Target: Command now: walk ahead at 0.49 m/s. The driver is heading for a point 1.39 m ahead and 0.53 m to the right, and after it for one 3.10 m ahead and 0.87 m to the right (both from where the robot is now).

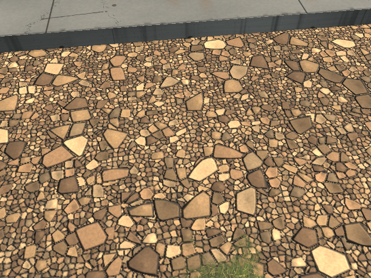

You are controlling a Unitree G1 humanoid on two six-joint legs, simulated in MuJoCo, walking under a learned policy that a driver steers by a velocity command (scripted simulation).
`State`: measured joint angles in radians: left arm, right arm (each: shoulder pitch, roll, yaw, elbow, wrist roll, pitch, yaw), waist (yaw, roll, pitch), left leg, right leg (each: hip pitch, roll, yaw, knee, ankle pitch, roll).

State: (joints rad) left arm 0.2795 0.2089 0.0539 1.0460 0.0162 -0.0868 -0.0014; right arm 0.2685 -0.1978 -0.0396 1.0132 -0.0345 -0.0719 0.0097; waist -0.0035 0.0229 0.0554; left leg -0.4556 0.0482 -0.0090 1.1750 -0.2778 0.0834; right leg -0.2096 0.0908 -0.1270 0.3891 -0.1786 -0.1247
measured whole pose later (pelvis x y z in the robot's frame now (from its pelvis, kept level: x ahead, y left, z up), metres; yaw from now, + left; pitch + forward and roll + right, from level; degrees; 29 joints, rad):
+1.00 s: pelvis +0.55 -0.02 -0.02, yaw -18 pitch +0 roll +0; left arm 0.12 0.23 0.07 0.88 0.03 -0.03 -0.02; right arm 0.35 -0.20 -0.05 0.98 -0.01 -0.07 -0.01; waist -0.01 0.00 0.07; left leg -0.23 0.06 0.10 1.19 -0.42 0.02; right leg -0.39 0.10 -0.11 0.61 -0.22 -0.17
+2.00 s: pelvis +1.00 -0.28 -0.01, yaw -53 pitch +2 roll +1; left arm 0.02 0.24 0.03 0.68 0.05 -0.02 -0.07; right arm 0.43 -0.25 -0.04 0.89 -0.02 -0.06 0.00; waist -0.07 -0.01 0.04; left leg 0.06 0.07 0.28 0.38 -0.43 -0.04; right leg -0.48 0.00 -0.07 0.56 -0.18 -0.12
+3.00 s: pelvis +1.36 -0.67 +0.00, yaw -28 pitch +2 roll +1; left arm 0.06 0.26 0.00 0.71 0.03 -0.04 -0.02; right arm 0.42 -0.29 -0.08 0.83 -0.01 -0.04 0.00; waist -0.09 -0.03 0.03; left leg -0.03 -0.14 -0.17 0.33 -0.32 0.11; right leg -0.60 -0.06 0.04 0.63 -0.07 0.05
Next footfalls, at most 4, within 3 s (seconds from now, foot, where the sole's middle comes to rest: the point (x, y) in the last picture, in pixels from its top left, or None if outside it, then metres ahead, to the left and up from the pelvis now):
0.36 left None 0.38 0.11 -0.78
0.92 right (219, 236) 0.64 -0.09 -0.78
1.48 left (216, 156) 1.01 -0.10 -0.78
2.00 right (294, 154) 1.02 -0.45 -0.78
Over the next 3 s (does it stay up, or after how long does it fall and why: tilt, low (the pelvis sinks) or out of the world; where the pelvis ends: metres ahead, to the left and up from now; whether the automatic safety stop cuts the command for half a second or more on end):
stays up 1.36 -0.67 0.00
